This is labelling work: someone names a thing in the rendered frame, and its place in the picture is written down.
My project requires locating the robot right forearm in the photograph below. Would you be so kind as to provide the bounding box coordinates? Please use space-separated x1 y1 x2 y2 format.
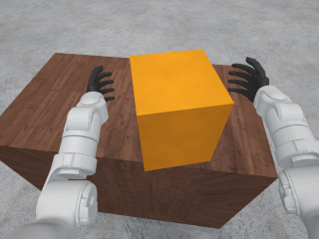
253 85 319 169

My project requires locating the robot left forearm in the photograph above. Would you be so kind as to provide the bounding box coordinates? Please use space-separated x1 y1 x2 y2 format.
36 92 109 219

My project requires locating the pedestal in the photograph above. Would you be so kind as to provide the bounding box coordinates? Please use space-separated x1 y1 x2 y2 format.
0 53 278 229

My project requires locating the robot left hand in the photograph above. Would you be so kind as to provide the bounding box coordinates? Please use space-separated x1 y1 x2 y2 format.
86 65 115 102

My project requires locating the right robot upper arm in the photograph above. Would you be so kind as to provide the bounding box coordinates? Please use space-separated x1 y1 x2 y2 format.
277 164 319 239

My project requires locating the left robot upper arm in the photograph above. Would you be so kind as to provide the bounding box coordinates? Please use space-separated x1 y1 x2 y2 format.
1 179 98 239

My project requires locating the robot right hand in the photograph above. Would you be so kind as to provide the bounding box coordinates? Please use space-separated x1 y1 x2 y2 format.
227 57 269 103

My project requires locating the carton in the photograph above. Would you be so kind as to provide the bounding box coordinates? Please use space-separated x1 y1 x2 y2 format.
130 49 234 171

